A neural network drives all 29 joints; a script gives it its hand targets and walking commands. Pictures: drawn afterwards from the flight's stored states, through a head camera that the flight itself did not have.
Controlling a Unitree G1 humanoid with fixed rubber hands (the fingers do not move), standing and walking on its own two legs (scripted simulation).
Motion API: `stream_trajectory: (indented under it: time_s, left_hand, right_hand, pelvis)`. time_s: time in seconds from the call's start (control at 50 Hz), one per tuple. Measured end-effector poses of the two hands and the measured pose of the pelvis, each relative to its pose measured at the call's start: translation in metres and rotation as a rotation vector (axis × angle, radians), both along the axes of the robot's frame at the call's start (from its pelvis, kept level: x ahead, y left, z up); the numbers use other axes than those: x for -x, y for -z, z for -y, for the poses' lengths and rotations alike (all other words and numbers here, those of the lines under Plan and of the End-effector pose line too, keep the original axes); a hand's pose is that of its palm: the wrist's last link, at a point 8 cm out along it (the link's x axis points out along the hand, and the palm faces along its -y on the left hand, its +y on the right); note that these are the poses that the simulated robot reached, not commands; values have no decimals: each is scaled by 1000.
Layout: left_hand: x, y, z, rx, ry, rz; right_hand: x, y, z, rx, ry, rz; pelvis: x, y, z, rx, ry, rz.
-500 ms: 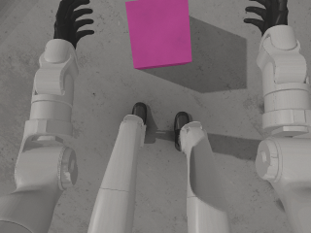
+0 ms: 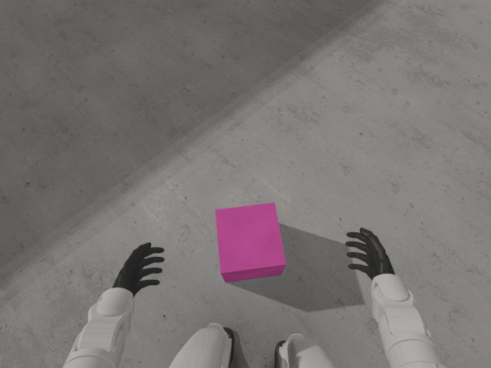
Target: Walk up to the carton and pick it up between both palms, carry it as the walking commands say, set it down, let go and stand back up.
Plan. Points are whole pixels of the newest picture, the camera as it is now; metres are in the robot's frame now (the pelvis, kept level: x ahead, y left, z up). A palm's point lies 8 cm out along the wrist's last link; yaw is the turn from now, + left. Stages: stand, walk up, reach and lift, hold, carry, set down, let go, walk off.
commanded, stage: let go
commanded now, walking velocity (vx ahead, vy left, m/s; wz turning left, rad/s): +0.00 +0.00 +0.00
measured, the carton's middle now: (249, 243) +0.47 +0.04 -0.65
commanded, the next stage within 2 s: stand in 0.74 s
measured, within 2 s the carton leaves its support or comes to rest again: neither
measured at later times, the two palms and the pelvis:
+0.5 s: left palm (138, 298) +0.20 +0.20 -0.05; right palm (427, 323) +0.19 -0.25 -0.05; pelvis +0.04 -0.03 +0.02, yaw +0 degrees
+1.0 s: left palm (85, 320) +0.16 +0.28 -0.07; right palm (444, 351) +0.16 -0.27 -0.06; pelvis +0.05 +0.01 +0.02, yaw -1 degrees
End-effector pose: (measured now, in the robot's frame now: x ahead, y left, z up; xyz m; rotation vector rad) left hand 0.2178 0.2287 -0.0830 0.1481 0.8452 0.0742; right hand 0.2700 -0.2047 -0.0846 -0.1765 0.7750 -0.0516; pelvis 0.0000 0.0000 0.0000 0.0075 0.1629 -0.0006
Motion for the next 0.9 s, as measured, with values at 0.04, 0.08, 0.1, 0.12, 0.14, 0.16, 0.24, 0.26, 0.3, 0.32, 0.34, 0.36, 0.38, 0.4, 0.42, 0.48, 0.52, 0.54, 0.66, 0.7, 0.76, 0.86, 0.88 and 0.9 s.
stream_trajectory:
  time_s: [0.04, 0.08, 0.1, 0.12, 0.14, 0.16, 0.24, 0.26, 0.3, 0.32, 0.34, 0.36, 0.38, 0.4, 0.42, 0.48, 0.52, 0.54, 0.66, 0.7, 0.76, 0.86, 0.88, 0.9]
  left_hand:
    - [11, -1, 6, 2, 2, -19]
    - [20, -4, 10, 3, -3, -28]
    - [24, -5, 11, 1, -6, -30]
    - [27, -7, 12, 0, -10, -31]
    - [30, -9, 13, -1, -12, -31]
    - [33, -12, 13, -3, -11, -31]
    - [36, -22, 16, -15, 3, -18]
    - [36, -24, 17, -16, 9, -13]
    - [33, -27, 20, -15, 19, -4]
    - [31, -28, 21, -14, 23, -1]
    - [29, -29, 23, -12, 28, 2]
    - [27, -29, 24, -9, 32, 5]
    - [25, -29, 26, -6, 35, 8]
    - [23, -30, 28, -1, 36, 10]
    - [21, -30, 29, 2, 37, 11]
    - [18, -29, 33, 8, 41, 10]
    - [18, -27, 33, 7, 42, -1]
    - [19, -26, 32, 3, 42, -8]
    - [27, -21, 18, -35, 20, -61]
    - [29, -20, 11, -46, 10, -70]
    - [32, -19, 2, -56, -6, -76]
    - [36, -14, -21, -90, -23, -32]
    - [38, -14, -26, -97, -26, -24]
    - [40, -13, -31, -104, -28, -18]
  right_hand:
    - [16, 0, 8, 3, 7, -32]
    - [31, -1, 16, 11, 10, -54]
    - [38, -3, 20, 16, 11, -61]
    - [45, -5, 25, 20, 11, -67]
    - [51, -7, 29, 23, 13, -70]
    - [56, -10, 34, 27, 15, -71]
    - [68, -24, 49, 35, 27, -45]
    - [70, -27, 51, 33, 30, -35]
    - [72, -32, 55, 28, 31, -23]
    - [72, -33, 56, 24, 29, -21]
    - [73, -34, 56, 21, 26, -23]
    - [74, -34, 56, 19, 23, -27]
    - [75, -34, 56, 17, 21, -34]
    - [76, -34, 55, 15, 19, -40]
    - [77, -33, 54, 13, 16, -47]
    - [78, -31, 51, 13, 8, -61]
    - [78, -30, 48, 15, 8, -64]
    - [78, -30, 47, 15, 11, -63]
    - [80, -25, 42, 12, 46, -66]
    - [80, -24, 41, 15, 58, -60]
    - [81, -26, 39, 19, 74, -45]
    - [92, -23, 45, 105, 54, -82]
    - [95, -24, 48, 120, 60, -86]
    - [98, -24, 52, 132, 70, -85]
  pelvis:
    - [-7, -5, 3, -2, 0, 30]
    - [-13, -9, 6, -5, -1, 55]
    - [-16, -10, 8, -7, -2, 65]
    - [-19, -12, 9, -8, -2, 75]
    - [-22, -14, 11, -9, -3, 86]
    - [-25, -15, 12, -10, -3, 96]
    - [-35, -19, 18, -14, -3, 129]
    - [-37, -19, 20, -15, -2, 138]
    - [-39, -20, 22, -16, 0, 156]
    - [-40, -21, 24, -16, 0, 165]
    - [-41, -21, 25, -16, 1, 174]
    - [-41, -21, 26, -16, 1, 184]
    - [-41, -21, 27, -16, 1, 194]
    - [-41, -21, 27, -16, 0, 203]
    - [-41, -21, 28, -15, 0, 210]
    - [-39, -21, 27, -13, 1, 232]
    - [-39, -20, 26, -10, 1, 244]
    - [-39, -20, 25, -9, 1, 248]
    - [-40, -18, 16, -5, -1, 247]
    - [-40, -17, 13, -4, -2, 238]
    - [-40, -16, 7, 0, -2, 229]
    - [-44, -15, 0, 3, 4, 191]
    - [-45, -15, -1, 5, 6, 189]
    - [-46, -15, -2, 6, 7, 189]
